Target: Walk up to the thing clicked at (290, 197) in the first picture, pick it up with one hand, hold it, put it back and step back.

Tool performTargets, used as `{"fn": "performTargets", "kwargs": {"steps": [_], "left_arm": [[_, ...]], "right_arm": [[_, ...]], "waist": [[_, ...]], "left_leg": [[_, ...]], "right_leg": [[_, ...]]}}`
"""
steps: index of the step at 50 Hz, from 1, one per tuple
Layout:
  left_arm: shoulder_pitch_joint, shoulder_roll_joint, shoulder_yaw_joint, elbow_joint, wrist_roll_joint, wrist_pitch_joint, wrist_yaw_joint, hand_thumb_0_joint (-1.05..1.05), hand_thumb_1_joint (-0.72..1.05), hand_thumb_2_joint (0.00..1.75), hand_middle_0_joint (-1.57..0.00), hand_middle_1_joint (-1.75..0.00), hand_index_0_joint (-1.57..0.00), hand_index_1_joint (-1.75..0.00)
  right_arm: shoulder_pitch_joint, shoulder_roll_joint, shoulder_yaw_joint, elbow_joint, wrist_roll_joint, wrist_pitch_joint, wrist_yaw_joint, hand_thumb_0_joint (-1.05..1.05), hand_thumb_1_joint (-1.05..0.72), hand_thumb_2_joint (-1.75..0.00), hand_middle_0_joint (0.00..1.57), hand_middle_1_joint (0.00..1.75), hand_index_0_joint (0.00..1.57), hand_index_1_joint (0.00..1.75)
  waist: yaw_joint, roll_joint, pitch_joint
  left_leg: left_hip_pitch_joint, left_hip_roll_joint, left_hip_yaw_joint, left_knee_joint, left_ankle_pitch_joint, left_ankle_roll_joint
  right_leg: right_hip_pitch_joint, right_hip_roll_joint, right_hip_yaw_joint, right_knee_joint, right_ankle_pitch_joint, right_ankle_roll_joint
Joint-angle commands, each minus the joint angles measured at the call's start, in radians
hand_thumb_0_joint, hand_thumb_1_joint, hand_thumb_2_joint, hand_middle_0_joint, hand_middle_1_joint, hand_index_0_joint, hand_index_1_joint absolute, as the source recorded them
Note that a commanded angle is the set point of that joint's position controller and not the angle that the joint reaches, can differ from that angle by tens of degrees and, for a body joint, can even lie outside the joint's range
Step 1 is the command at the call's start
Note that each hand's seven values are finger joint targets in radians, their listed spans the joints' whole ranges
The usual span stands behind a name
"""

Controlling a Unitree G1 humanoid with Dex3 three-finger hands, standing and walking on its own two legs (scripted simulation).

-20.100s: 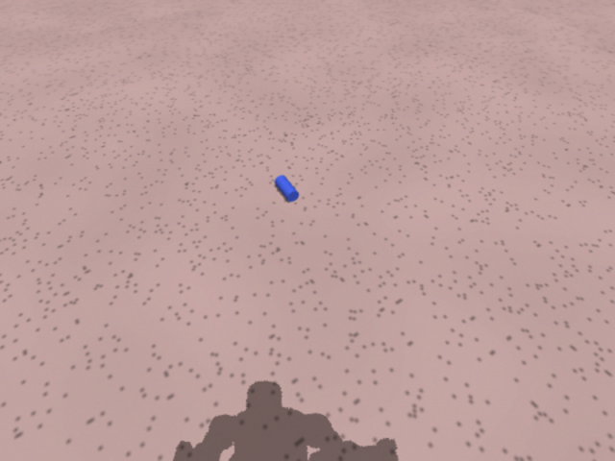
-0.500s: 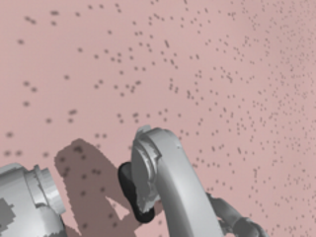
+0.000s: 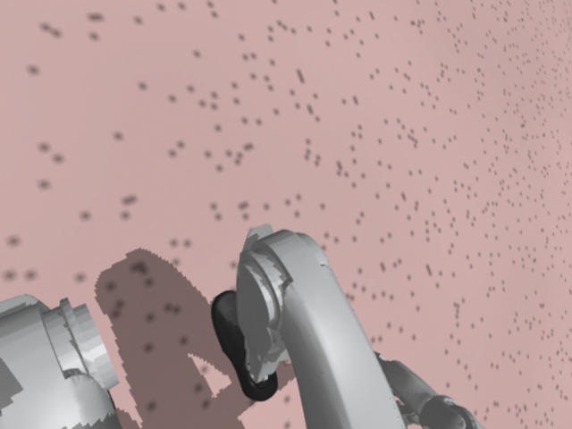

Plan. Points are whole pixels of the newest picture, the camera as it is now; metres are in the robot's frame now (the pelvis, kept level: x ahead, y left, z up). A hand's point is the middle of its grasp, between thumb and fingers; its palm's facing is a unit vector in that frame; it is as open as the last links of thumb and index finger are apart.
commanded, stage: close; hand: left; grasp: from above
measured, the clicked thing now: out of the picture +0.44 +0.39 -0.27
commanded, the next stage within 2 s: settle in 1.12 s
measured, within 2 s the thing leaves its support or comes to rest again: leaves its support in 1.56 s
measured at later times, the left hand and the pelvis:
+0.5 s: hand out of the picture +0.42 +0.38 -0.25, palm faces -0.48 -0.15 -0.87, open 9.8 cm; pelvis +0.00 +0.00 +0.00, yaw +0 degrees
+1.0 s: hand out of the picture +0.42 +0.38 -0.25, palm faces -0.46 -0.14 -0.88, open 9.1 cm; pelvis +0.00 +0.00 +0.00, yaw +0 degrees
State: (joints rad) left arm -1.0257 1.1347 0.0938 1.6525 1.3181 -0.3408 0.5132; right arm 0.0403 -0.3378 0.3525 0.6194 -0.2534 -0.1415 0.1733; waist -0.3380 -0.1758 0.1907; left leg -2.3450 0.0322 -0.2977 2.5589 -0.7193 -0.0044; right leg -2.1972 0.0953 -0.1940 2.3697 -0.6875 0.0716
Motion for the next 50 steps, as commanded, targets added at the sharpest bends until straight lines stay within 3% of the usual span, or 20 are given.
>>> {"fn": "performTargets", "kwargs": {"steps": [1,6,11,14,17,19,20,25,27,29,32,34,39,40,44,45,47,50], "left_arm": [[-0.211,0.26,0.034,-0.106,-0.014,-0.012,0.059,0.0,-0.06,0.64,-0.37,-0.8,-0.4,-0.76],[-0.235,0.272,0.021,-0.105,0.019,0.003,0.075,0.0,0.0,0.58,-0.41,-0.76,-0.45,-0.72],[-0.269,0.26,0.016,-0.132,0.002,0.022,0.08,0.0,0.07,0.56,-0.47,-0.74,-0.51,-0.69],[-0.199,0.24,0.015,-0.05,-0.006,0.047,0.064,0.0,0.1,0.51,-0.49,-0.7,-0.53,-0.66],[-0.247,0.231,0.005,-0.121,-0.035,0.044,0.048,0.0,0.12,0.49,-0.5,-0.69,-0.54,-0.64],[-0.216,0.222,-0.004,-0.091,-0.037,0.045,0.028,0.0,0.14,0.45,-0.52,-0.67,-0.57,-0.62],[-0.214,0.258,0.025,-0.105,-0.043,0.039,0.029,0.0,0.16,0.46,-0.53,-0.67,-0.58,-0.62],[-0.174,0.261,0.036,-0.082,-0.034,0.015,0.011,0.0,0.25,0.48,-0.61,-0.64,-0.66,-0.6],[-0.195,0.273,0.045,-0.129,-0.04,-0.003,0.013,0.0,0.3,0.48,-0.64,-0.64,-0.69,-0.6],[-0.173,0.257,0.028,-0.093,-0.032,-0.004,0.006,0.0,0.28,0.44,-0.62,-0.64,-0.67,-0.58],[-0.177,0.265,0.036,-0.103,-0.033,-0.021,0.017,0.0,0.34,0.46,-0.68,-0.62,-0.72,-0.58],[-0.221,0.299,0.045,-0.163,-0.021,-0.028,0.024,0.0,0.39,0.49,-0.72,-0.63,-0.76,-0.59],[-0.22,0.268,0.028,-0.128,-0.008,-0.03,0.043,0.0,0.44,0.48,-0.76,-0.61,-0.8,-0.57],[-0.217,0.283,0.046,-0.125,-0.013,-0.026,0.047,0.0,0.45,0.49,-0.77,-0.6,-0.81,-0.56],[-0.214,0.28,0.039,-0.117,0.001,-0.016,0.06,0.0,0.52,0.5,-0.83,-0.59,-0.86,-0.55],[-0.226,0.257,0.021,-0.114,0.001,-0.012,0.057,0.0,0.53,0.48,-0.83,-0.59,-0.87,-0.55],[-0.254,0.266,0.017,-0.13,-0.004,-0.01,0.06,0.0,0.55,0.48,-0.85,-0.58,-0.88,-0.54],[-0.24,0.269,0.029,-0.12,-0.009,-0.004,0.063,0.0,0.6,0.48,-0.89,-0.56,-0.92,-0.52]], "right_arm": [[0.182,-0.334,-0.103,0.02,-0.002,0.007,-0.013,0.0,-0.89,-0.9,0.2,0.3,0.2,0.3],[0.176,-0.332,-0.105,0.014,-0.005,0.001,-0.011,0.0,-0.89,-0.9,0.2,0.3,0.2,0.3],[0.166,-0.336,-0.112,0.009,-0.003,-0.008,-0.01,0.0,-0.89,-0.9,0.2,0.3,0.2,0.3],[0.174,-0.336,-0.115,0.009,-0.001,-0.012,-0.006,0.0,-0.89,-0.9,0.2,0.3,0.2,0.3],[0.172,-0.329,-0.113,0.01,0.004,-0.011,-0.008,0.0,-0.89,-0.9,0.2,0.3,0.2,0.3],[0.175,-0.332,-0.115,0.005,0.007,-0.011,-0.006,0.0,-0.89,-0.9,0.2,0.3,0.2,0.3],[0.177,-0.342,-0.117,0.003,0.007,-0.008,-0.009,0.0,-0.89,-0.9,0.2,0.3,0.2,0.3],[0.175,-0.336,-0.108,-0.004,0.008,0.004,-0.016,0.0,-0.89,-0.9,0.2,0.3,0.2,0.3],[0.168,-0.339,-0.11,0.0,0.005,0.009,-0.018,0.0,-0.89,-0.9,0.2,0.3,0.2,0.3],[0.17,-0.33,-0.108,0.002,0.006,0.008,-0.018,0.0,-0.89,-0.9,0.2,0.3,0.2,0.3],[0.171,-0.334,-0.094,0.004,-0.001,0.014,-0.018,0.0,-0.89,-0.9,0.2,0.3,0.2,0.3],[0.176,-0.337,-0.102,0.01,-0.004,0.015,-0.021,0.0,-0.89,-0.9,0.2,0.3,0.2,0.3],[0.172,-0.336,-0.1,0.012,-0.011,0.016,-0.02,0.0,-0.89,-0.9,0.2,0.3,0.2,0.3],[0.168,-0.334,-0.1,0.016,-0.009,0.016,-0.021,0.0,-0.89,-0.9,0.2,0.3,0.2,0.3],[0.169,-0.332,-0.101,0.017,-0.015,0.016,-0.022,0.0,-0.89,-0.9,0.2,0.3,0.2,0.3],[0.175,-0.332,-0.104,0.018,-0.015,0.014,-0.02,0.0,-0.89,-0.9,0.2,0.3,0.2,0.3],[0.163,-0.336,-0.103,0.019,-0.011,0.009,-0.02,0.0,-0.89,-0.9,0.2,0.3,0.2,0.3],[0.161,-0.336,-0.105,0.013,-0.013,0.008,-0.021,0.0,-0.89,-0.9,0.2,0.3,0.2,0.3]], "waist": [[-0.049,0.567,-0.662],[-0.045,0.605,-0.65],[-0.045,0.621,-0.662],[-0.052,0.576,-0.624],[-0.037,0.606,-0.672],[-0.045,0.592,-0.638],[-0.038,0.572,-0.661],[-0.039,0.56,-0.631],[-0.034,0.57,-0.664],[-0.037,0.557,-0.636],[-0.048,0.531,-0.613],[-0.036,0.59,-0.668],[-0.051,0.581,-0.64],[-0.041,0.583,-0.66],[-0.04,0.599,-0.657],[-0.049,0.587,-0.634],[-0.052,0.597,-0.626],[-0.047,0.575,-0.638]], "left_leg": [[0.543,0.042,0.098,-0.253,0.296,0.01],[0.552,0.043,0.1,-0.265,0.272,0.005],[0.547,0.042,0.104,-0.271,0.253,0.001],[0.503,0.04,0.108,-0.261,0.241,0.009],[0.546,0.04,0.099,-0.273,0.276,0.002],[0.531,0.04,0.094,-0.272,0.266,0.003],[0.523,0.04,0.096,-0.271,0.259,0.005],[0.519,0.039,0.1,-0.258,0.275,0.007],[0.527,0.039,0.102,-0.262,0.274,0.007],[0.525,0.04,0.107,-0.253,0.274,0.011],[0.499,0.038,0.104,-0.248,0.255,0.014],[0.557,0.042,0.104,-0.257,0.287,0.009],[0.535,0.041,0.099,-0.252,0.282,0.009],[0.552,0.044,0.096,-0.253,0.288,0.008],[0.55,0.044,0.102,-0.261,0.277,0.007],[0.539,0.041,0.101,-0.264,0.273,0.007],[0.518,0.041,0.103,-0.257,0.256,0.005],[0.505,0.04,0.102,-0.261,0.233,0.008]], "right_leg": [[0.312,0.028,-0.103,-0.18,0.297,-0.083],[0.283,0.027,-0.099,-0.173,0.283,-0.089],[0.276,0.024,-0.099,-0.176,0.277,-0.09],[0.285,0.027,-0.094,-0.186,0.269,-0.086],[0.287,0.023,-0.097,-0.178,0.289,-0.091],[0.274,0.022,-0.097,-0.176,0.278,-0.091],[0.302,0.024,-0.098,-0.184,0.276,-0.088],[0.309,0.022,-0.093,-0.191,0.274,-0.09],[0.32,0.024,-0.094,-0.191,0.277,-0.089],[0.312,0.025,-0.088,-0.192,0.276,-0.087],[0.31,0.026,-0.097,-0.199,0.263,-0.084],[0.323,0.026,-0.093,-0.19,0.283,-0.085],[0.301,0.026,-0.102,-0.181,0.282,-0.087],[0.303,0.026,-0.102,-0.18,0.284,-0.086],[0.309,0.028,-0.098,-0.183,0.281,-0.087],[0.288,0.026,-0.104,-0.179,0.278,-0.087],[0.279,0.025,-0.103,-0.176,0.273,-0.088],[0.296,0.026,-0.103,-0.187,0.261,-0.086]]}}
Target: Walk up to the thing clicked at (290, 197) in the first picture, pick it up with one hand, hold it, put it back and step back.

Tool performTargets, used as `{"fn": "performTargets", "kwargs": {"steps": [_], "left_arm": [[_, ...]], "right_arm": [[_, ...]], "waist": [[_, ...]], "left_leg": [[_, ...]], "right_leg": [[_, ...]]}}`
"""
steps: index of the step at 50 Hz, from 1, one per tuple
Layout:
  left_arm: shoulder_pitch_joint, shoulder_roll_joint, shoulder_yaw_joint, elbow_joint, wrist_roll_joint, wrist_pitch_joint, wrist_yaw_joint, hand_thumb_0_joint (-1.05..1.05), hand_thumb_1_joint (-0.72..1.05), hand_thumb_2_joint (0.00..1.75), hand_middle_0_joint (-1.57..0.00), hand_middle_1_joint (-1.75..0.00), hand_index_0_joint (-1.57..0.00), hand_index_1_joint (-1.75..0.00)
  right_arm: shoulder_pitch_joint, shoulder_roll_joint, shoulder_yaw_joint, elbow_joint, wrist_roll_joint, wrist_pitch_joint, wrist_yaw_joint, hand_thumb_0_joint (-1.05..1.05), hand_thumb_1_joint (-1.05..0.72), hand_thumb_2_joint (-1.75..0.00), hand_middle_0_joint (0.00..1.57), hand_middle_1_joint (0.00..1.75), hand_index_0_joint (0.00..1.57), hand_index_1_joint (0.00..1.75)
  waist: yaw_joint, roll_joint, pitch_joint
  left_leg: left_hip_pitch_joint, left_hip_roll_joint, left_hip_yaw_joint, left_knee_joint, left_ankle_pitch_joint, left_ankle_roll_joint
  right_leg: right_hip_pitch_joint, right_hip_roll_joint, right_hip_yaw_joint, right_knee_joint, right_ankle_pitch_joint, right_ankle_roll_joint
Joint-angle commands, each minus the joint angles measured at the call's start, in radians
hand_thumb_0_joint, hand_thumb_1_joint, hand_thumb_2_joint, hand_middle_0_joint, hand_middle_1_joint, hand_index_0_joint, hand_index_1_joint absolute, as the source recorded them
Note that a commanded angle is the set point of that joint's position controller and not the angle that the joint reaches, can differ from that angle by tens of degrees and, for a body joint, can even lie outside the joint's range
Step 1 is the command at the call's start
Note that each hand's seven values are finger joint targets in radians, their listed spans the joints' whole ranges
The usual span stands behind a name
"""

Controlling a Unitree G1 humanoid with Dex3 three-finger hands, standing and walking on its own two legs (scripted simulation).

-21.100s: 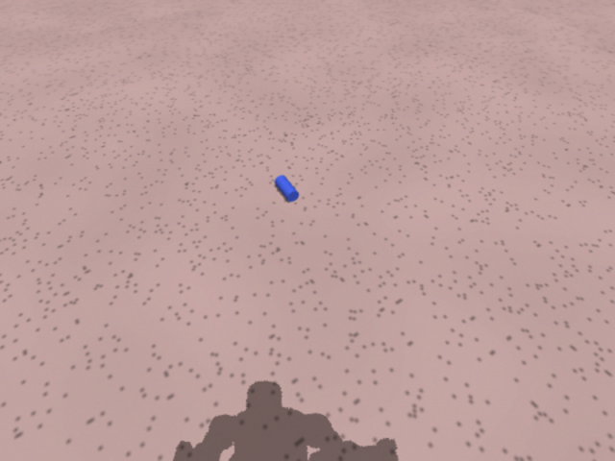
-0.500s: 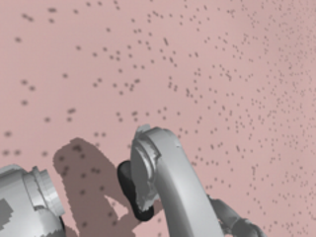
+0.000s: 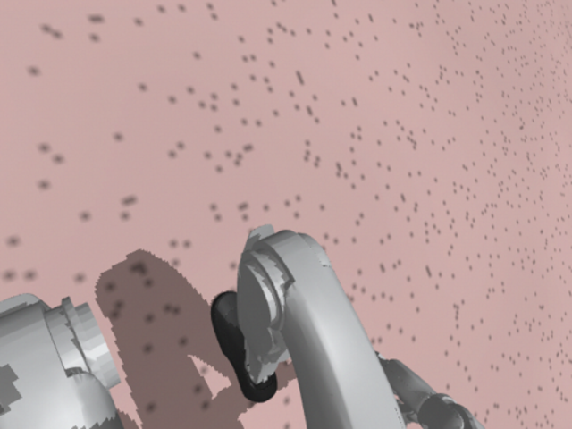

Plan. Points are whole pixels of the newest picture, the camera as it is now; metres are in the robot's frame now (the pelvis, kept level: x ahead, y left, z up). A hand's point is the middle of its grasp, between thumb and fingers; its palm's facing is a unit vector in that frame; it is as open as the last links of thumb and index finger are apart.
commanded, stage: close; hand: left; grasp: from above
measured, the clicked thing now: out of the picture +0.43 +0.39 -0.27
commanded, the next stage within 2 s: settle in 0.12 s
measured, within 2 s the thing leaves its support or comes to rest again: leaves its support in 0.56 s
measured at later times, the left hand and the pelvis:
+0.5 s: hand out of the picture +0.42 +0.38 -0.24, palm faces -0.46 -0.14 -0.87, open 8.9 cm; pelvis +0.00 +0.00 +0.00, yaw +0 degrees
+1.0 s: hand out of the picture +0.42 +0.40 -0.15, palm faces -0.48 -0.10 -0.87, open 8.8 cm; pelvis +0.00 +0.00 +0.02, yaw +4 degrees
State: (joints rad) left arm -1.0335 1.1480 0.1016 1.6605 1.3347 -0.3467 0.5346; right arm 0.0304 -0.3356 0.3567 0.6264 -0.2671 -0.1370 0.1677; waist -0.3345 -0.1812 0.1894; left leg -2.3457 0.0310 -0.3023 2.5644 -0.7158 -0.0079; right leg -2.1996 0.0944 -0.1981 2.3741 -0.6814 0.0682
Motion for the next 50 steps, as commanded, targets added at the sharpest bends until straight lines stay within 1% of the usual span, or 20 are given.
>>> {"fn": "performTargets", "kwargs": {"steps": [1,5,7,9,11,12,13,14,15,17,19,21,26,27,32,36,44,46,49,50], "left_arm": [[-0.234,0.276,0.03,-0.119,-0.021,0.003,0.043,0.0,0.62,0.48,-0.91,-0.56,-0.94,-0.52],[-0.241,0.25,0.009,-0.139,-0.021,0.015,0.038,0.0,0.64,0.48,-0.92,-0.56,-0.96,-0.52],[-0.219,0.222,-0.002,-0.1,-0.021,0.019,0.035,0.0,0.66,0.49,-0.95,-0.54,-0.98,-0.51],[-0.248,0.257,0.012,-0.148,-0.017,0.015,0.035,0.0,0.69,0.51,-0.97,-0.55,-1.0,-0.52],[-0.23,0.252,0.014,-0.131,-0.025,0.021,0.03,0.0,0.72,0.51,-1.0,-0.54,-1.03,-0.51],[-0.219,0.236,-0.001,-0.123,-0.02,0.025,0.023,0.0,0.64,0.49,-0.98,-0.58,-1.02,-0.53],[-0.24,0.237,0.014,-0.151,-0.036,0.022,0.025,0.0,0.65,0.51,-1.0,-0.55,-1.03,-0.51],[-0.238,0.249,0.011,-0.153,-0.024,0.024,0.022,0.0,0.65,0.49,-1.0,-0.53,-1.03,-0.49],[-0.251,0.264,0.025,-0.175,-0.036,0.022,0.023,0.0,0.67,0.48,-1.0,-0.54,-1.04,-0.5],[-0.247,0.253,0.021,-0.168,-0.04,0.031,0.011,0.0,0.68,0.46,-1.01,-0.53,-1.05,-0.49],[-0.255,0.261,0.026,-0.206,-0.041,0.036,0.002,0.0,0.67,0.47,-1.01,-0.52,-1.05,-0.49],[-0.241,0.267,0.037,-0.242,-0.044,0.044,-0.007,0.0,0.69,0.48,-1.03,-0.51,-1.07,-0.48],[-0.234,0.297,0.088,-0.354,-0.057,0.045,-0.03,0.0,0.75,0.46,-1.07,-0.48,-1.11,-0.44],[-0.235,0.287,0.075,-0.364,-0.049,0.047,-0.04,0.0,0.76,0.46,-1.08,-0.48,-1.12,-0.44],[-0.221,0.274,0.121,-0.498,-0.067,0.051,-0.072,0.0,0.84,0.46,-1.14,-0.45,-1.17,-0.42],[-0.241,0.192,0.081,-0.519,-0.081,0.067,-0.12,0.0,0.88,0.47,-1.17,-0.43,-1.21,-0.4],[-0.212,0.066,0.017,-0.512,-0.123,0.1,-0.237,0.0,0.89,0.43,-1.18,-0.43,-1.22,-0.39],[-0.232,0.096,0.033,-0.566,-0.127,0.098,-0.264,0.0,0.93,0.42,-1.21,-0.43,-1.25,-0.39],[-0.226,0.092,0.04,-0.601,-0.142,0.092,-0.302,0.0,0.94,0.42,-1.21,-0.44,-1.25,-0.39],[-0.221,0.105,0.05,-0.605,-0.143,0.091,-0.308,0.0,0.94,0.42,-1.22,-0.44,-1.26,-0.39]], "right_arm": [[0.169,-0.34,-0.109,0.007,0.004,0.002,-0.018,0.0,-0.89,-0.9,0.2,0.3,0.2,0.3],[0.171,-0.333,-0.113,0.008,0.007,-0.002,-0.015,0.0,-0.89,-0.9,0.2,0.3,0.2,0.3],[0.185,-0.336,-0.116,0.012,0.007,-0.005,-0.013,0.0,-0.89,-0.9,0.2,0.3,0.2,0.3],[0.186,-0.337,-0.118,0.012,0.012,-0.008,-0.012,0.0,-0.89,-0.9,0.2,0.3,0.2,0.3],[0.184,-0.335,-0.119,0.007,0.015,-0.006,-0.012,0.0,-0.89,-0.9,0.2,0.3,0.2,0.3],[0.187,-0.33,-0.12,0.007,0.017,-0.009,-0.009,0.0,-0.91,-0.9,0.2,0.3,0.2,0.3],[0.188,-0.335,-0.121,0.007,0.013,-0.008,-0.01,0.0,-0.91,-0.9,0.2,0.3,0.2,0.3],[0.188,-0.334,-0.123,0.013,0.017,-0.009,-0.01,0.0,-0.91,-0.9,0.2,0.3,0.2,0.3],[0.182,-0.336,-0.123,0.004,0.018,-0.007,-0.011,0.0,-0.91,-0.9,0.2,0.3,0.2,0.3],[0.188,-0.337,-0.131,0.007,0.023,-0.007,-0.009,0.0,-0.91,-0.9,0.2,0.3,0.2,0.3],[0.193,-0.331,-0.13,0.002,0.02,-0.004,-0.009,0.0,-0.91,-0.9,0.2,0.3,0.2,0.3],[0.185,-0.326,-0.139,0.001,0.025,-0.001,-0.008,0.0,-0.91,-0.9,0.2,0.3,0.2,0.3],[0.191,-0.333,-0.155,-0.012,0.033,0.017,-0.008,0.0,-0.9,-0.9,0.2,0.3,0.2,0.3],[0.2,-0.332,-0.161,-0.012,0.037,0.018,-0.007,0.0,-0.9,-0.9,0.2,0.3,0.2,0.3],[0.201,-0.321,-0.201,-0.027,0.056,0.028,0.002,0.0,-0.9,-0.9,0.2,0.3,0.2,0.3],[0.221,-0.301,-0.232,-0.014,0.075,0.039,0.006,0.0,-0.9,-0.9,0.2,0.3,0.2,0.3],[0.257,-0.28,-0.271,-0.034,0.112,0.083,-0.009,0.0,-0.9,-0.9,0.2,0.3,0.2,0.3],[0.265,-0.277,-0.279,-0.034,0.121,0.099,-0.018,0.0,-0.9,-0.9,0.2,0.3,0.2,0.3],[0.283,-0.268,-0.288,-0.043,0.129,0.122,-0.029,0.0,-0.9,-0.9,0.2,0.3,0.2,0.3],[0.279,-0.27,-0.29,-0.044,0.133,0.13,-0.035,0.0,-0.9,-0.9,0.2,0.3,0.2,0.3]], "waist": [[-0.046,0.578,-0.648],[-0.041,0.604,-0.669],[-0.058,0.586,-0.63],[-0.048,0.605,-0.647],[-0.04,0.59,-0.648],[-0.043,0.591,-0.645],[-0.047,0.593,-0.666],[-0.038,0.616,-0.677],[-0.03,0.636,-0.696],[-0.033,0.627,-0.68],[-0.029,0.654,-0.719],[-0.006,0.684,-0.748],[0.017,0.722,-0.805],[0.011,0.729,-0.787],[0.049,0.772,-0.868],[0.038,0.727,-0.83],[0.049,0.591,-0.807],[0.07,0.599,-0.872],[0.07,0.569,-0.911],[0.086,0.567,-0.907]], "left_leg": [[0.504,0.042,0.104,-0.266,0.221,0.01],[0.55,0.044,0.103,-0.269,0.261,0.007],[0.531,0.04,0.105,-0.27,0.255,0.009],[0.529,0.039,0.107,-0.269,0.253,0.007],[0.52,0.038,0.111,-0.266,0.264,0.008],[0.528,0.04,0.111,-0.262,0.262,0.01],[0.543,0.04,0.108,-0.27,0.28,0.008],[0.566,0.042,0.107,-0.267,0.289,0.006],[0.566,0.042,0.108,-0.274,0.294,0.004],[0.565,0.04,0.105,-0.276,0.283,0.002],[0.581,0.04,0.114,-0.276,0.293,0.004],[0.607,0.041,0.122,-0.278,0.317,0.001],[0.626,0.033,0.133,-0.282,0.362,-0.004],[0.628,0.033,0.13,-0.28,0.36,-0.007],[0.67,0.027,0.144,-0.301,0.368,-0.007],[0.61,0.022,0.158,-0.309,0.302,0.003],[0.555,0.006,0.161,-0.357,0.222,0.016],[0.578,0.003,0.174,-0.359,0.26,0.019],[0.586,-0.001,0.181,-0.359,0.305,0.022],[0.587,-0.004,0.184,-0.362,0.305,0.022]], "right_leg": [[0.295,0.026,-0.099,-0.189,0.249,-0.084],[0.282,0.026,-0.096,-0.178,0.274,-0.086],[0.275,0.023,-0.097,-0.182,0.27,-0.084],[0.285,0.023,-0.091,-0.181,0.27,-0.086],[0.284,0.021,-0.092,-0.181,0.276,-0.087],[0.283,0.022,-0.086,-0.182,0.272,-0.086],[0.296,0.023,-0.094,-0.186,0.288,-0.083],[0.283,0.022,-0.09,-0.179,0.289,-0.086],[0.296,0.022,-0.091,-0.18,0.294,-0.088],[0.27,0.017,-0.094,-0.176,0.281,-0.09],[0.296,0.019,-0.085,-0.182,0.291,-0.09],[0.304,0.018,-0.081,-0.181,0.305,-0.091],[0.32,0.013,-0.078,-0.182,0.332,-0.098],[0.293,0.009,-0.075,-0.177,0.324,-0.105],[0.29,0.005,-0.063,-0.188,0.319,-0.107],[0.251,0.001,-0.047,-0.211,0.282,-0.108],[0.237,-0.012,-0.03,-0.253,0.224,-0.107],[0.27,-0.013,-0.019,-0.258,0.254,-0.104],[0.317,-0.015,-0.01,-0.27,0.28,-0.104],[0.301,-0.016,-0.005,-0.276,0.274,-0.108]]}}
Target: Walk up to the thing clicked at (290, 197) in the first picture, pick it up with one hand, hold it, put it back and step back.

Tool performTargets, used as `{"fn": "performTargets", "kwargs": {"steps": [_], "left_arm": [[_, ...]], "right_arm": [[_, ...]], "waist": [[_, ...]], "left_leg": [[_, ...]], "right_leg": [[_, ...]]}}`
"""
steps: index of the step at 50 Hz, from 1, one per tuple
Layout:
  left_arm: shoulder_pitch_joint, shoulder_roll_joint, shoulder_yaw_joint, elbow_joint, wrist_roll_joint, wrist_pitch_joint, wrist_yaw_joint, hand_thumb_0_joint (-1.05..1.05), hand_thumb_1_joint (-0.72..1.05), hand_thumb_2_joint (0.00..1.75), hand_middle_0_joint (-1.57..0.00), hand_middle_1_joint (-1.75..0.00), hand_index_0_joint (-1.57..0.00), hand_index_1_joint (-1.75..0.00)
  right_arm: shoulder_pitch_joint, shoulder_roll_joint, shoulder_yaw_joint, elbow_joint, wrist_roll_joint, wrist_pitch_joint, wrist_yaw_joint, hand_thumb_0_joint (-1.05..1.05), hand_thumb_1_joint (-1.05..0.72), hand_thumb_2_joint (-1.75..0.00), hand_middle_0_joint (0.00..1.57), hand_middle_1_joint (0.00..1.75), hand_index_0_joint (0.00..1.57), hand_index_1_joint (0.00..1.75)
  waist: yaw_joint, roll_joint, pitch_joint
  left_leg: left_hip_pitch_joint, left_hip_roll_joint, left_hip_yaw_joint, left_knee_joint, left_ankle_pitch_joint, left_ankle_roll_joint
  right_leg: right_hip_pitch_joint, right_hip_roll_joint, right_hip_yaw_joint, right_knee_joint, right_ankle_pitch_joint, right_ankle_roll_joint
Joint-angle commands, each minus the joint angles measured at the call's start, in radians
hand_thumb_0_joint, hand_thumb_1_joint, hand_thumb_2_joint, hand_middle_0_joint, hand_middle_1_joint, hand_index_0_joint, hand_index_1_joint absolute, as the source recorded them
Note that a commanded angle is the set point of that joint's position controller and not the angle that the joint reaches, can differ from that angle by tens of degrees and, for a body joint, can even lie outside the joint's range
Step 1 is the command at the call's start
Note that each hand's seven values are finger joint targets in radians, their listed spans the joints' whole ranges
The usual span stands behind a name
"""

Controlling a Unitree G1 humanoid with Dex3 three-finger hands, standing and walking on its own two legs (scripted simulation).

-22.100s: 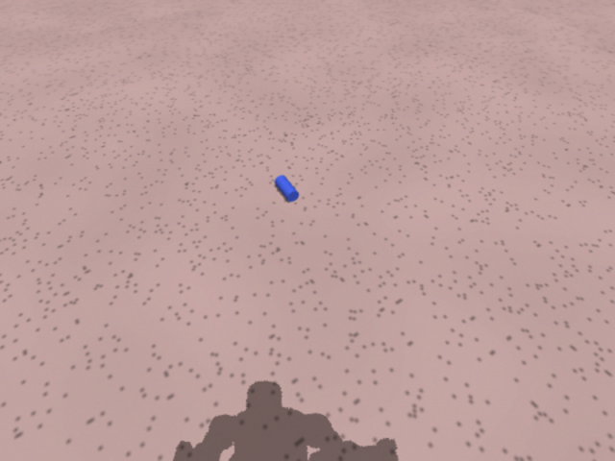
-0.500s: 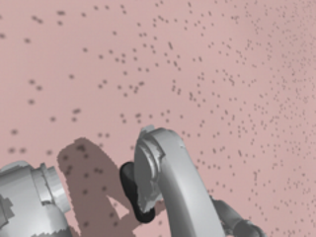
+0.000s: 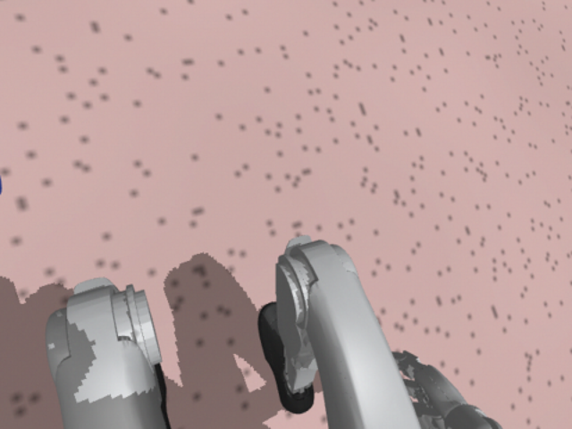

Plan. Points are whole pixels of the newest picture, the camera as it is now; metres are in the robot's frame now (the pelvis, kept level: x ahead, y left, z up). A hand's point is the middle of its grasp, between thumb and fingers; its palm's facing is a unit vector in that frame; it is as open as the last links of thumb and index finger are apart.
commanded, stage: settle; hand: left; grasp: from above
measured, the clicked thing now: out of the picture +0.45 +0.38 -0.20
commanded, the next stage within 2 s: lift in 0.16 s
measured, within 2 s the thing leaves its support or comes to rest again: neither
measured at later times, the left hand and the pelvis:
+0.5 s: hand out of the picture +0.43 +0.36 -0.11, palm faces -0.48 -0.11 -0.87, open 8.8 cm; pelvis +0.00 +0.00 +0.03, yaw +3 degrees
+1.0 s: hand out of the picture +0.35 +0.35 +0.05, palm faces -0.46 -0.13 -0.88, open 8.8 cm; pelvis +0.00 +0.00 +0.15, yaw +8 degrees
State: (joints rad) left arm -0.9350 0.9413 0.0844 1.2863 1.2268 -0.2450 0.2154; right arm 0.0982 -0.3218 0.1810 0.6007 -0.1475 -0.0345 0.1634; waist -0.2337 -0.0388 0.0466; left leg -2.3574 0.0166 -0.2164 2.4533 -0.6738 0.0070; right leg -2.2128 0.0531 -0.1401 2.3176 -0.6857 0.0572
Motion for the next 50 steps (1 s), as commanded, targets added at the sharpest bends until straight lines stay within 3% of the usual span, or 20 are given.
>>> {"fn": "performTargets", "kwargs": {"steps": [1,3,6,9,12,15,16,23,26,27,29,30,32,39,41,42,43,47,49,50], "left_arm": [[-0.331,0.31,0.069,-0.249,-0.039,-0.017,0.007,0.0,0.93,0.41,-1.21,-0.42,-1.25,-0.38],[-0.324,0.304,0.075,-0.269,-0.04,-0.026,-0.004,0.0,0.93,0.43,-1.23,-0.41,-1.26,-0.38],[-0.338,0.347,0.116,-0.318,-0.036,-0.037,-0.004,0.0,0.92,0.44,-1.23,-0.39,-1.26,-0.37],[-0.357,0.356,0.129,-0.355,-0.034,-0.045,-0.002,0.0,0.91,0.46,-1.22,-0.4,-1.24,-0.38],[-0.357,0.35,0.125,-0.348,-0.029,-0.045,0.002,0.0,0.93,0.42,-1.26,-0.42,-1.3,-0.38],[-0.324,0.324,0.119,-0.325,-0.041,-0.028,-0.002,0.0,0.8,0.43,-1.14,-0.36,-1.18,-0.33],[-0.334,0.325,0.121,-0.359,-0.041,-0.02,-0.008,0.0,0.87,0.39,-1.2,-0.41,-1.24,-0.37],[-0.237,0.272,0.098,-0.379,-0.101,0.037,-0.079,0.0,0.95,0.44,-1.24,-0.42,-1.27,-0.38],[-0.237,0.26,0.096,-0.464,-0.123,0.034,-0.114,0.0,0.95,0.45,-1.25,-0.4,-1.28,-0.37],[-0.212,0.23,0.078,-0.448,-0.136,0.032,-0.128,0.0,0.93,0.45,-1.25,-0.38,-1.27,-0.36],[-0.18,0.236,0.098,-0.484,-0.148,0.019,-0.148,0.0,0.91,0.44,-1.22,-0.38,-1.25,-0.35],[-0.202,0.249,0.107,-0.545,-0.164,0.009,-0.154,0.0,0.91,0.43,-1.21,-0.38,-1.24,-0.35],[-0.165,0.216,0.095,-0.549,-0.173,-0.003,-0.165,0.0,0.89,0.45,-1.21,-0.39,-1.23,-0.36],[-0.088,0.199,0.12,-0.666,-0.197,-0.019,-0.148,0.0,0.84,0.48,-1.15,-0.43,-1.18,-0.4],[-0.056,0.157,0.103,-0.695,-0.212,-0.003,-0.147,0.0,0.83,0.46,-1.14,-0.42,-1.17,-0.39],[-0.062,0.156,0.095,-0.74,-0.219,0.001,-0.148,0.0,0.82,0.47,-1.13,-0.45,-1.16,-0.41],[-0.002,0.141,0.101,-0.697,-0.221,0.015,-0.15,0.0,0.81,0.49,-1.12,-0.46,-1.15,-0.43],[0.042,0.1,0.071,-0.799,-0.235,0.044,-0.162,0.0,0.77,0.52,-1.09,-0.46,-1.12,-0.44],[0.103,0.075,0.068,-0.811,-0.243,0.061,-0.168,0.0,0.76,0.54,-1.09,-0.47,-1.11,-0.45],[0.081,0.087,0.069,-0.863,-0.249,0.064,-0.168,0.0,0.74,0.54,-1.07,-0.48,-1.09,-0.45]], "right_arm": [[0.211,-0.283,-0.115,-0.022,0.014,0.034,-0.034,0.0,-0.9,-0.9,0.2,0.3,0.2,0.3],[0.218,-0.281,-0.122,-0.019,0.017,0.043,-0.042,0.0,-0.9,-0.9,0.2,0.3,0.2,0.3],[0.22,-0.277,-0.124,-0.016,0.021,0.06,-0.05,0.0,-0.9,-0.9,0.2,0.3,0.2,0.3],[0.222,-0.271,-0.128,-0.018,0.021,0.071,-0.054,0.0,-0.9,-0.9,0.2,0.3,0.2,0.3],[0.222,-0.26,-0.132,-0.013,0.021,0.08,-0.06,0.0,-0.93,-0.91,0.2,0.3,0.2,0.3],[0.226,-0.257,-0.141,-0.008,0.027,0.081,-0.065,0.0,-0.88,-0.89,0.2,0.3,0.2,0.3],[0.232,-0.251,-0.144,-0.01,0.029,0.082,-0.065,0.0,-0.93,-0.91,0.2,0.3,0.2,0.3],[0.253,-0.232,-0.178,-0.005,0.057,0.096,-0.069,0.0,-0.91,-0.9,0.2,0.3,0.2,0.3],[0.25,-0.222,-0.192,-0.007,0.066,0.105,-0.077,0.0,-0.91,-0.9,0.2,0.3,0.2,0.3],[0.254,-0.209,-0.191,-0.003,0.068,0.106,-0.078,0.0,-0.91,-0.9,0.2,0.3,0.2,0.3],[0.251,-0.213,-0.207,-0.002,0.076,0.111,-0.087,0.0,-0.91,-0.9,0.2,0.3,0.2,0.3],[0.245,-0.202,-0.206,-0.014,0.081,0.11,-0.09,0.0,-0.91,-0.9,0.2,0.3,0.2,0.3],[0.243,-0.196,-0.217,-0.012,0.088,0.11,-0.095,0.0,-0.91,-0.9,0.2,0.3,0.2,0.3],[0.218,-0.176,-0.241,-0.029,0.113,0.108,-0.118,0.0,-0.9,-0.9,0.2,0.3,0.2,0.3],[0.217,-0.175,-0.247,-0.03,0.119,0.108,-0.124,0.0,-0.9,-0.9,0.2,0.3,0.2,0.3],[0.21,-0.171,-0.253,-0.034,0.122,0.106,-0.129,0.0,-0.9,-0.9,0.2,0.3,0.2,0.3],[0.212,-0.171,-0.253,-0.028,0.124,0.105,-0.132,0.0,-0.9,-0.9,0.2,0.3,0.2,0.3],[0.204,-0.16,-0.257,-0.032,0.136,0.1,-0.148,0.0,-0.9,-0.9,0.2,0.3,0.2,0.3],[0.199,-0.152,-0.259,-0.03,0.14,0.101,-0.157,0.0,-0.9,-0.9,0.2,0.3,0.2,0.3],[0.19,-0.148,-0.258,-0.032,0.144,0.1,-0.162,0.0,-0.9,-0.9,0.2,0.3,0.2,0.3]], "waist": [[-0.025,0.436,-0.752],[-0.017,0.439,-0.751],[0.006,0.461,-0.799],[0.0,0.468,-0.838],[0.0,0.48,-0.824],[0.01,0.473,-0.795],[0.019,0.491,-0.836],[0.047,0.438,-0.902],[0.055,0.435,-0.904],[0.052,0.41,-0.893],[0.07,0.377,-0.871],[0.076,0.404,-0.911],[0.082,0.395,-0.912],[0.11,0.363,-0.91],[0.104,0.354,-0.896],[0.112,0.354,-0.929],[0.112,0.329,-0.901],[0.127,0.355,-0.931],[0.128,0.326,-0.899],[0.132,0.34,-0.914]], "left_leg": [[0.596,0.008,0.097,-0.252,0.257,0.005],[0.622,0.005,0.095,-0.262,0.258,0.003],[0.658,0.003,0.106,-0.267,0.275,0.004],[0.689,0.003,0.104,-0.276,0.293,0.005],[0.675,0.001,0.116,-0.298,0.245,0.009],[0.672,-0.001,0.123,-0.328,0.2,0.01],[0.698,0.001,0.12,-0.347,0.208,0.009],[0.765,-0.001,0.129,-0.406,0.269,0.022],[0.759,-0.006,0.141,-0.427,0.26,0.024],[0.76,-0.002,0.142,-0.429,0.254,0.029],[0.756,-0.007,0.149,-0.454,0.23,0.027],[0.776,-0.006,0.146,-0.478,0.217,0.028],[0.807,-0.001,0.135,-0.517,0.19,0.026],[0.896,0.0,0.127,-0.65,0.116,0.026],[0.933,0.004,0.119,-0.694,0.107,0.027],[0.97,0.004,0.126,-0.704,0.112,0.026],[0.984,0.005,0.121,-0.721,0.123,0.029],[1.122,0.012,0.107,-0.807,0.196,0.023],[1.167,0.014,0.105,-0.853,0.217,0.024],[1.196,0.014,0.111,-0.876,0.219,0.022]], "right_leg": [[0.311,0.022,-0.065,-0.22,0.271,-0.098],[0.3,0.02,-0.064,-0.226,0.263,-0.101],[0.313,0.018,-0.053,-0.232,0.27,-0.099],[0.317,0.016,-0.05,-0.235,0.28,-0.1],[0.308,0.014,-0.045,-0.25,0.246,-0.099],[0.299,0.013,-0.041,-0.275,0.208,-0.103],[0.312,0.013,-0.041,-0.27,0.218,-0.101],[0.375,0.011,-0.017,-0.314,0.264,-0.093],[0.392,0.005,-0.002,-0.341,0.256,-0.096],[0.413,0.007,0.006,-0.357,0.256,-0.09],[0.41,0.001,0.012,-0.383,0.231,-0.098],[0.427,0.002,0.017,-0.385,0.227,-0.094],[0.43,0.0,0.021,-0.392,0.218,-0.091],[0.503,-0.005,0.035,-0.495,0.176,-0.087],[0.524,-0.01,0.036,-0.527,0.172,-0.082],[0.553,-0.007,0.042,-0.551,0.174,-0.083],[0.564,-0.009,0.042,-0.569,0.179,-0.078],[0.653,-0.011,0.046,-0.634,0.226,-0.076],[0.701,-0.012,0.048,-0.687,0.237,-0.073],[0.74,-0.01,0.052,-0.71,0.243,-0.074]]}}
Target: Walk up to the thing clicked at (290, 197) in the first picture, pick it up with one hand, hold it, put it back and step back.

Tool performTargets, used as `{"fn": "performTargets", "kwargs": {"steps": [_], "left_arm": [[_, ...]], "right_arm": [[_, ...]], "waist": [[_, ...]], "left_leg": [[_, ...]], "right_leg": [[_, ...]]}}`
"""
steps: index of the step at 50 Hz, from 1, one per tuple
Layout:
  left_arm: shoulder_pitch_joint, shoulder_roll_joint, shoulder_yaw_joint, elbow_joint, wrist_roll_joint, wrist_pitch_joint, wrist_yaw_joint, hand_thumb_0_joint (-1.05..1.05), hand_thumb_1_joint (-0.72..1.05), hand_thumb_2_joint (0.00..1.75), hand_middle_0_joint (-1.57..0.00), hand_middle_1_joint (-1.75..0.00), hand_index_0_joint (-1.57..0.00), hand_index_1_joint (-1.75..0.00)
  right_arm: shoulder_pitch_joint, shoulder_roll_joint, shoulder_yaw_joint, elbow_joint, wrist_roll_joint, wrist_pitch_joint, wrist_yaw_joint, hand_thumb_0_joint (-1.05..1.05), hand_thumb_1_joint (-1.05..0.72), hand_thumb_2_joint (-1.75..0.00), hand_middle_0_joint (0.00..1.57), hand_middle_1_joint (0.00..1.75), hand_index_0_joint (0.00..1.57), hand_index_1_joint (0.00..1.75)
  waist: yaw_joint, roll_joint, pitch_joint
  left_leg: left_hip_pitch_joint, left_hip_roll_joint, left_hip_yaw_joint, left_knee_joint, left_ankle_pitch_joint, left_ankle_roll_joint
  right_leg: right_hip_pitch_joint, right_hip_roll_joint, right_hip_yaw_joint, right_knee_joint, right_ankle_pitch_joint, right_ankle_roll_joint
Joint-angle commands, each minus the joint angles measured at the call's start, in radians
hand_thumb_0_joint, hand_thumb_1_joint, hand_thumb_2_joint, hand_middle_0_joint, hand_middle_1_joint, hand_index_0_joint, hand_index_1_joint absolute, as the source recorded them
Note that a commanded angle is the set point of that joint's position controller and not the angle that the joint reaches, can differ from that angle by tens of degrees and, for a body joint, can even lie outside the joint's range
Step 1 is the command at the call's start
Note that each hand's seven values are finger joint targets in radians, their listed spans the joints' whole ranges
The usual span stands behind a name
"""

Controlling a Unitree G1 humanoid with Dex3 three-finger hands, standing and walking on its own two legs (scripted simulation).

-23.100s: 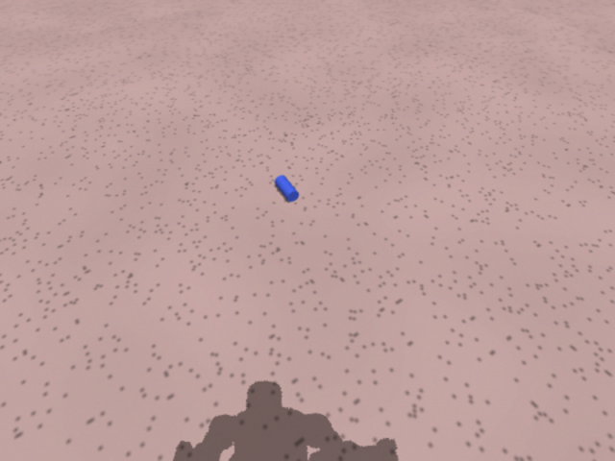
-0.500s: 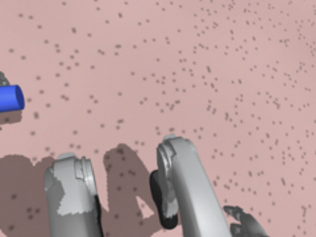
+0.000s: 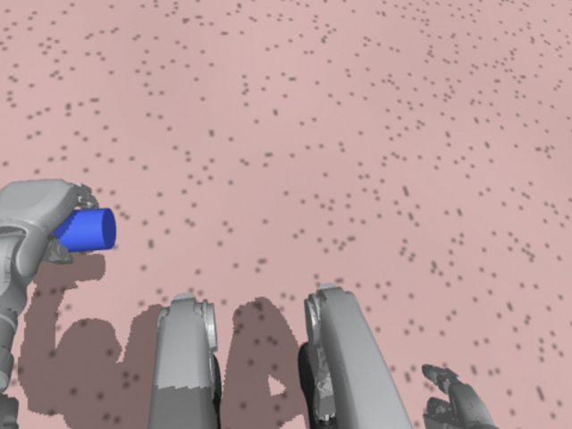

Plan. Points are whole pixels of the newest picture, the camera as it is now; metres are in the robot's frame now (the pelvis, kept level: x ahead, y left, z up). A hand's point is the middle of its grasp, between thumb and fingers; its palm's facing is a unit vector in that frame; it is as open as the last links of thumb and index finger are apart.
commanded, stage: lift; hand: left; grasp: from above
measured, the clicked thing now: (60, 231) +0.41 +0.31 -0.13
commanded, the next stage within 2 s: hold in 0.96 s
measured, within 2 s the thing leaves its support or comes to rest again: neither
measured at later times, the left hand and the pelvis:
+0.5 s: hand out of the picture +0.33 +0.27 +0.10, palm faces -0.50 -0.08 -0.86, open 9.0 cm; pelvis +0.03 +0.00 +0.18, yaw +3 degrees
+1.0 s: hand out of the picture +0.36 +0.24 +0.18, palm faces -0.48 -0.09 -0.87, open 9.0 cm; pelvis +0.07 +0.00 +0.26, yaw +3 degrees
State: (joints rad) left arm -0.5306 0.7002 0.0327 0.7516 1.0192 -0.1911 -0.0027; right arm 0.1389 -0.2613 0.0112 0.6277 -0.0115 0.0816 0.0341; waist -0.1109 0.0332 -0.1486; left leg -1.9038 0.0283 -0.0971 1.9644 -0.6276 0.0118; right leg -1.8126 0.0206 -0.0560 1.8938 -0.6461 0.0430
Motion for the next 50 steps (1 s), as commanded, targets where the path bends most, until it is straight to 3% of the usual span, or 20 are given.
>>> {"fn": "performTargets", "kwargs": {"steps": [1,3,7,8,9,14,16,18,21,25,26,28,30,32,34,37,43,44,47,50], "left_arm": [[-0.291,0.312,0.124,-0.309,-0.048,0.02,0.051,0.0,0.74,0.56,-1.07,-0.48,-1.09,-0.46],[-0.269,0.267,0.095,-0.328,-0.056,0.03,0.048,0.0,0.73,0.55,-1.06,-0.49,-1.08,-0.47],[-0.155,0.227,0.083,-0.305,-0.045,0.047,0.053,0.0,0.72,0.56,-1.03,-0.51,-1.06,-0.49],[-0.179,0.215,0.069,-0.337,-0.042,0.045,0.052,0.0,0.72,0.55,-1.04,-0.51,-1.07,-0.48],[-0.164,0.223,0.082,-0.323,-0.042,0.048,0.055,0.0,0.73,0.57,-1.05,-0.5,-1.07,-0.48],[-0.134,0.117,0.011,-0.258,-0.031,0.058,0.08,0.0,0.71,0.55,-1.02,-0.53,-1.05,-0.5],[-0.1,0.118,0.015,-0.233,-0.024,0.06,0.09,0.0,0.69,0.53,-1.0,-0.54,-1.03,-0.51],[-0.131,0.067,-0.034,-0.227,-0.025,0.058,0.095,0.0,0.72,0.54,-1.02,-0.55,-1.05,-0.51],[-0.134,0.056,-0.044,-0.197,-0.018,0.053,0.111,0.0,0.69,0.53,-0.99,-0.55,-1.03,-0.52],[-0.154,0.024,-0.071,-0.192,-0.002,0.051,0.144,0.0,0.69,0.55,-1.0,-0.57,-1.03,-0.53],[-0.141,0.033,-0.057,-0.182,0.0,0.055,0.157,0.0,0.68,0.55,-0.98,-0.6,-1.02,-0.56],[-0.148,0.004,-0.083,-0.162,0.006,0.065,0.176,0.0,0.68,0.57,-0.99,-0.59,-1.02,-0.55],[-0.141,0.033,-0.05,-0.162,0.009,0.075,0.198,0.0,0.68,0.58,-0.98,-0.59,-1.02,-0.56],[-0.164,0.01,-0.078,-0.158,0.015,0.09,0.206,0.0,0.7,0.61,-1.0,-0.61,-1.04,-0.58],[-0.139,0.03,-0.052,-0.141,0.017,0.101,0.212,0.0,0.73,0.62,-1.03,-0.61,-1.06,-0.57],[-0.138,-0.003,-0.084,-0.159,0.012,0.119,0.208,0.0,0.75,0.66,-1.05,-0.61,-1.08,-0.59],[-0.079,-0.037,-0.102,-0.117,-0.005,0.154,0.192,0.0,0.7,0.63,-1.02,-0.58,-1.05,-0.55],[-0.089,-0.064,-0.122,-0.122,-0.011,0.156,0.182,0.0,0.7,0.63,-1.03,-0.57,-1.05,-0.55],[-0.084,-0.038,-0.102,-0.138,-0.015,0.152,0.164,0.0,0.7,0.6,-1.02,-0.55,-1.04,-0.52],[-0.093,-0.052,-0.118,-0.168,-0.012,0.141,0.144,0.0,0.73,0.58,-1.03,-0.56,-1.06,-0.53]], "right_arm": [[0.145,-0.201,-0.087,-0.055,0.01,-0.017,-0.037,0.0,-0.9,-0.9,0.2,0.3,0.2,0.3],[0.135,-0.192,-0.086,-0.049,0.015,-0.022,-0.047,0.0,-0.89,-0.9,0.2,0.3,0.2,0.3],[0.114,-0.175,-0.079,-0.035,0.022,-0.034,-0.062,0.0,-0.89,-0.9,0.2,0.3,0.2,0.3],[0.11,-0.172,-0.082,-0.033,0.023,-0.036,-0.065,0.0,-0.89,-0.9,0.2,0.3,0.2,0.3],[0.105,-0.172,-0.08,-0.03,0.026,-0.041,-0.07,0.0,-0.89,-0.9,0.2,0.3,0.2,0.3],[0.1,-0.155,-0.074,-0.014,0.036,-0.066,-0.085,0.0,-0.9,-0.9,0.2,0.3,0.2,0.3],[0.1,-0.155,-0.075,-0.01,0.04,-0.075,-0.088,0.0,-0.9,-0.9,0.2,0.3,0.2,0.3],[0.1,-0.148,-0.075,-0.004,0.039,-0.088,-0.091,0.0,-0.9,-0.9,0.2,0.3,0.2,0.3],[0.1,-0.143,-0.076,0.002,0.041,-0.107,-0.094,0.0,-0.9,-0.9,0.2,0.3,0.2,0.3],[0.11,-0.136,-0.077,0.008,0.045,-0.126,-0.093,0.0,-0.9,-0.9,0.2,0.3,0.2,0.3],[0.113,-0.136,-0.078,0.014,0.043,-0.131,-0.093,0.0,-0.9,-0.9,0.2,0.3,0.2,0.3],[0.121,-0.131,-0.078,0.017,0.045,-0.137,-0.09,0.0,-0.9,-0.9,0.2,0.3,0.2,0.3],[0.126,-0.137,-0.086,0.02,0.045,-0.14,-0.089,0.0,-0.9,-0.9,0.2,0.3,0.2,0.3],[0.125,-0.139,-0.085,0.02,0.045,-0.141,-0.084,0.0,-0.9,-0.9,0.2,0.3,0.2,0.3],[0.12,-0.142,-0.091,0.023,0.045,-0.142,-0.083,0.0,-0.9,-0.9,0.2,0.3,0.2,0.3],[0.119,-0.139,-0.091,0.016,0.048,-0.139,-0.08,0.0,-0.9,-0.9,0.2,0.3,0.2,0.3],[0.121,-0.132,-0.096,0.026,0.048,-0.127,-0.082,0.0,-0.9,-0.9,0.2,0.3,0.2,0.3],[0.127,-0.131,-0.098,0.027,0.049,-0.125,-0.081,0.0,-0.9,-0.9,0.2,0.3,0.2,0.3],[0.124,-0.134,-0.106,0.025,0.049,-0.121,-0.085,0.0,-0.9,-0.9,0.2,0.3,0.2,0.3],[0.116,-0.133,-0.105,0.018,0.051,-0.115,-0.086,0.0,-0.89,-0.89,0.2,0.3,0.2,0.3]], "waist": [[0.01,0.24,-0.694],[0.005,0.228,-0.652],[0.019,0.204,-0.574],[0.016,0.203,-0.576],[0.023,0.207,-0.558],[0.009,0.163,-0.408],[0.025,0.138,-0.386],[0.014,0.134,-0.359],[0.016,0.138,-0.334],[0.021,0.115,-0.323],[0.031,0.109,-0.316],[0.029,0.092,-0.301],[0.045,0.081,-0.306],[0.041,0.081,-0.296],[0.056,0.08,-0.298],[0.059,0.06,-0.306],[0.06,0.027,-0.255],[0.053,0.015,-0.259],[0.068,0.053,-0.261],[0.06,0.046,-0.26]], "left_leg": [[0.753,0.001,0.002,-0.406,0.173,0.02],[0.786,0.003,0.005,-0.47,0.144,0.02],[0.85,0.002,0.011,-0.562,0.162,0.016],[0.881,0.003,0.017,-0.584,0.175,0.017],[0.907,0.005,0.005,-0.621,0.168,0.012],[0.982,0.012,-0.005,-0.774,0.109,0.004],[1.007,0.007,0.007,-0.82,0.112,0.002],[1.038,0.007,0.009,-0.865,0.101,0.001],[1.089,0.002,0.017,-0.924,0.089,-0.002],[1.169,-0.011,0.039,-0.98,0.138,-0.004],[1.174,-0.016,0.052,-0.988,0.157,-0.002],[1.214,-0.016,0.054,-1.019,0.184,-0.004],[1.252,-0.019,0.065,-1.047,0.22,-0.006],[1.288,-0.021,0.074,-1.076,0.242,-0.006],[1.325,-0.019,0.076,-1.102,0.277,-0.01],[1.38,-0.027,0.084,-1.132,0.332,-0.008],[1.427,-0.036,0.099,-1.181,0.423,-0.005],[1.446,-0.034,0.097,-1.191,0.437,-0.005],[1.501,-0.033,0.099,-1.229,0.486,-0.012],[1.549,-0.032,0.094,-1.255,0.523,-0.013]], "right_leg": [[0.369,0.022,-0.027,-0.324,0.202,-0.057],[0.427,0.023,-0.023,-0.384,0.189,-0.057],[0.524,0.023,-0.014,-0.473,0.199,-0.058],[0.552,0.024,-0.01,-0.502,0.208,-0.059],[0.58,0.025,-0.009,-0.517,0.207,-0.059],[0.683,0.03,-0.003,-0.651,0.184,-0.058],[0.746,0.031,0.007,-0.709,0.184,-0.06],[0.783,0.033,0.014,-0.762,0.181,-0.059],[0.837,0.033,0.026,-0.827,0.169,-0.059],[0.918,0.034,0.039,-0.914,0.19,-0.06],[0.945,0.032,0.046,-0.937,0.199,-0.059],[0.974,0.03,0.048,-0.967,0.221,-0.061],[1.026,0.028,0.051,-1.005,0.243,-0.059],[1.056,0.026,0.052,-1.033,0.267,-0.059],[1.095,0.025,0.049,-1.053,0.297,-0.056],[1.159,0.022,0.057,-1.097,0.346,-0.054],[1.252,0.016,0.075,-1.175,0.446,-0.044],[1.263,0.018,0.072,-1.181,0.456,-0.044],[1.304,0.02,0.067,-1.201,0.484,-0.05],[1.323,0.02,0.065,-1.219,0.512,-0.051]]}}
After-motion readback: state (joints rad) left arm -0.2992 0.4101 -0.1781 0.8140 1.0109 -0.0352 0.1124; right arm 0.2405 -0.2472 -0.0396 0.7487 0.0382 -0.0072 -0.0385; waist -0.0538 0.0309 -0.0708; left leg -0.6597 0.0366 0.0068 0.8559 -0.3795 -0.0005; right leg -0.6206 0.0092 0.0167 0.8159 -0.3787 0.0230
